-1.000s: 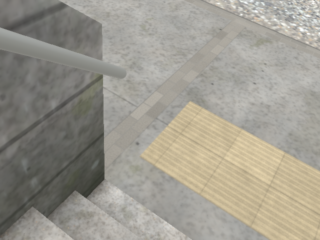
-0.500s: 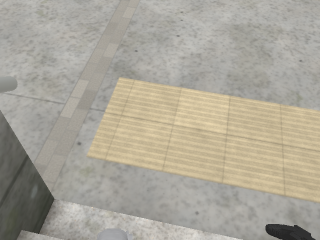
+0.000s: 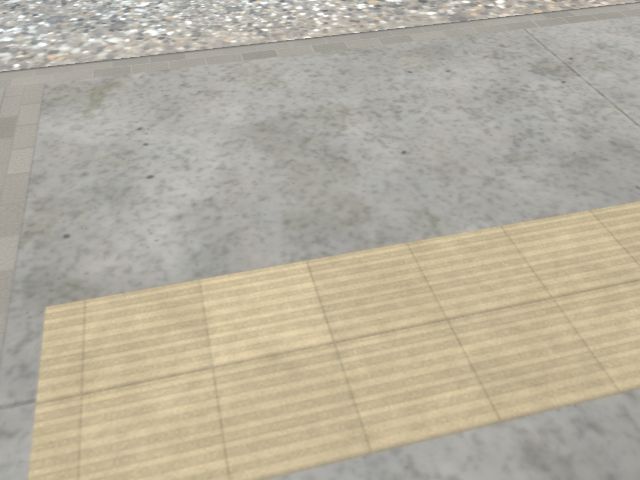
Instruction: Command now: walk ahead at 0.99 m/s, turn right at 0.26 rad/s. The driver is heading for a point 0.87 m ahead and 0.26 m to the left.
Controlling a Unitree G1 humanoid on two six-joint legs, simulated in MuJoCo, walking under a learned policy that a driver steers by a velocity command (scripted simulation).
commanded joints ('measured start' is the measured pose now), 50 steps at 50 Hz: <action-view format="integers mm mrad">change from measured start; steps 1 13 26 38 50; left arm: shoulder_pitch -9 -296 102 285 -130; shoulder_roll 30 49 52 183 147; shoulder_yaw -6 38 24 66 69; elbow -130 -123 246 335 19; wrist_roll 61 11 91 70 91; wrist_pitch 7 -71 -154 -129 -140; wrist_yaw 0 -115 -67 8 -2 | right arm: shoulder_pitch -297 -48 -352 -490 -465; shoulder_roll -88 -60 -31 -79 -148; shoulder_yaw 23 -12 -29 -45 -46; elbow -202 -53 -196 -208 -206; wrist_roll -19 35 84 49 51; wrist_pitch -38 17 12 9 -71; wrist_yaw -75 -113 -70 65 -85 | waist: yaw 139 -129 13 55 133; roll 6 140 -22 -31 -66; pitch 219 226 217 165 61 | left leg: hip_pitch -351 16 -676 -157 -207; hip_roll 273 134 179 40 148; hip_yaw -542 -287 -305 118 -572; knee -425 -145 541 -367 -609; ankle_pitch -157 -47 469 941 346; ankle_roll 183 202 8 116 327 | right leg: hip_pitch -56 335 527 938 486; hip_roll -89 -139 -540 -332 -223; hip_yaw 95 -118 178 -415 8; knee -336 -1348 -1483 -897 -1073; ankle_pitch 410 710 12 547 110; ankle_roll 94 98 -135 43 159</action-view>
